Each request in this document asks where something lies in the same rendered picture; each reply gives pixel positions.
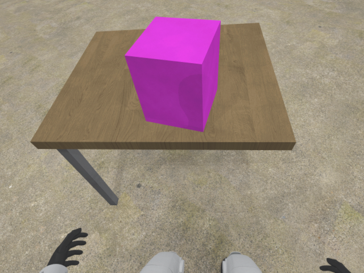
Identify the table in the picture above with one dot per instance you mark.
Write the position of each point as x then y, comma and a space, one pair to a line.
98, 107

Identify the robot left hand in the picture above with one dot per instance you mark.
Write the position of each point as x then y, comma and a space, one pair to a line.
62, 252

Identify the left robot thigh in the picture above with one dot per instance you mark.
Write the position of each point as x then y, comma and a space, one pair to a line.
164, 262

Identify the robot right hand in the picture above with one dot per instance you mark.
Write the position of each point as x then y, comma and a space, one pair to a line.
335, 267

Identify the right robot shin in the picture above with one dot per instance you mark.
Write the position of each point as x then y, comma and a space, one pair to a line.
235, 252

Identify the carton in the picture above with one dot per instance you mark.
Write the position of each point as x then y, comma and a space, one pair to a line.
174, 68

